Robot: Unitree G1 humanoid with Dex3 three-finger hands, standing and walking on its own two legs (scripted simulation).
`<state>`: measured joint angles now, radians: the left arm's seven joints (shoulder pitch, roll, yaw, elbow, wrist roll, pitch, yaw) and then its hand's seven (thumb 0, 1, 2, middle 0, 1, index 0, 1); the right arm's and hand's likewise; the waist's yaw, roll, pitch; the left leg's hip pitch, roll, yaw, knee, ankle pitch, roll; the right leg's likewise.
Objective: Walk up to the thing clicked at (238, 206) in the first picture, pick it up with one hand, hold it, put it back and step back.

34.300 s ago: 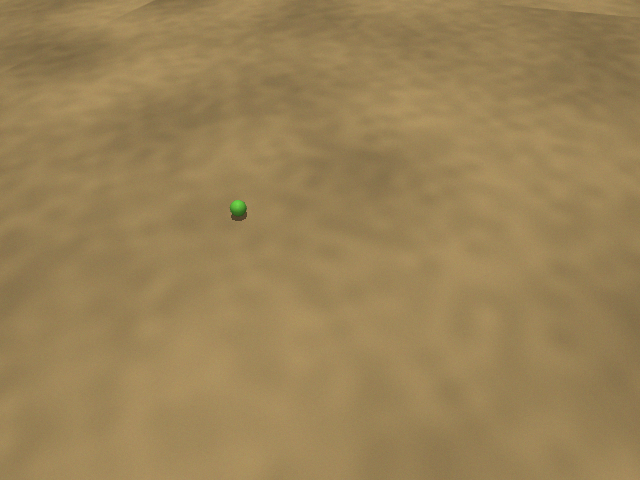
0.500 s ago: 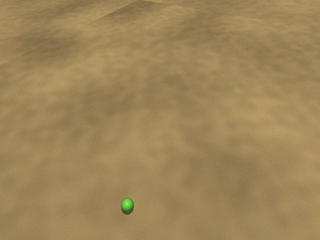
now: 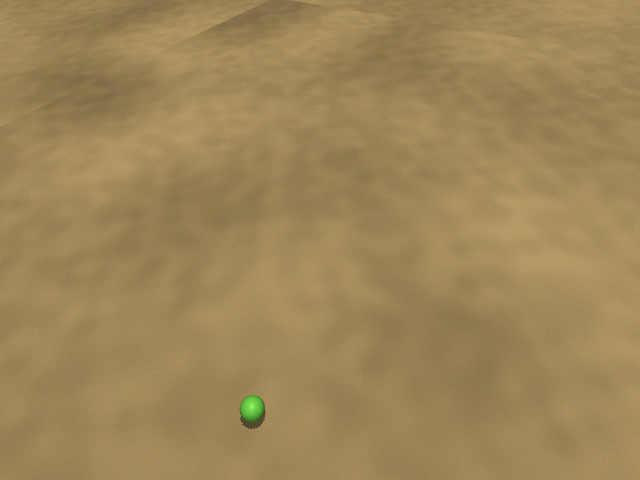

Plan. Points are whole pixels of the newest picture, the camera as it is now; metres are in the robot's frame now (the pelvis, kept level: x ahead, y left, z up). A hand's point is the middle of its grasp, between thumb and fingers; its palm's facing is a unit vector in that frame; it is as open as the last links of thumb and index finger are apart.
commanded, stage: step back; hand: left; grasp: from above
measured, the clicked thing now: (252, 408) +0.48 +0.26 -0.74
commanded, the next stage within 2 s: none
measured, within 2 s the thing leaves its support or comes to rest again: neither
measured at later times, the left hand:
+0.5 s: hand out of the picture +0.05 +0.31 -0.18, palm faces -0.06 -0.93 -0.36, open 7.4 cm
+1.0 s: hand out of the picture -0.07 +0.29 -0.15, palm faces -0.02 -0.91 -0.41, open 7.4 cm
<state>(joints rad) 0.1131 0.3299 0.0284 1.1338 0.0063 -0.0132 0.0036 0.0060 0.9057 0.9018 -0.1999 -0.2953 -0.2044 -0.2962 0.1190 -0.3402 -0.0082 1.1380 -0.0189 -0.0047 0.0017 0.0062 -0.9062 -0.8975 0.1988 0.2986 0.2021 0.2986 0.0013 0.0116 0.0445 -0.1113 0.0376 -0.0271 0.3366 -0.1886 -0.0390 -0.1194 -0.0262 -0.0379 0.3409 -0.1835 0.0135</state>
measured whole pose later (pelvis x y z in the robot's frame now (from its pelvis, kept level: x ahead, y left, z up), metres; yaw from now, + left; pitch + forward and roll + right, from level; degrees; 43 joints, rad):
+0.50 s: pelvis -0.08 +0.06 -0.02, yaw -2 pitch -1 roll -1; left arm 0.08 0.39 0.07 0.90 0.01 0.06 0.03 0.00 0.91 0.90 -0.20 -0.29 -0.20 -0.30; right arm 0.14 -0.34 -0.05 0.91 -0.03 0.02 -0.02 0.01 -0.90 -0.90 0.20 0.30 0.20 0.30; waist -0.02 -0.05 0.20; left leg -0.30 -0.01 0.03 0.59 -0.26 0.06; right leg -0.43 0.10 0.14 1.10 -0.52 0.02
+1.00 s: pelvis -0.21 +0.04 -0.02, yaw -2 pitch -1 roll +1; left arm 0.14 0.35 0.07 0.78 0.03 0.03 0.02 0.01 0.90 0.90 -0.20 -0.30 -0.21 -0.30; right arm 0.19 -0.41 -0.05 0.89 -0.01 0.04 -0.03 0.01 -0.91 -0.90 0.20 0.30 0.20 0.30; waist 0.01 0.02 0.16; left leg -0.35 -0.08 -0.09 0.91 -0.51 -0.02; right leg -0.33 -0.02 -0.01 0.60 -0.25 -0.02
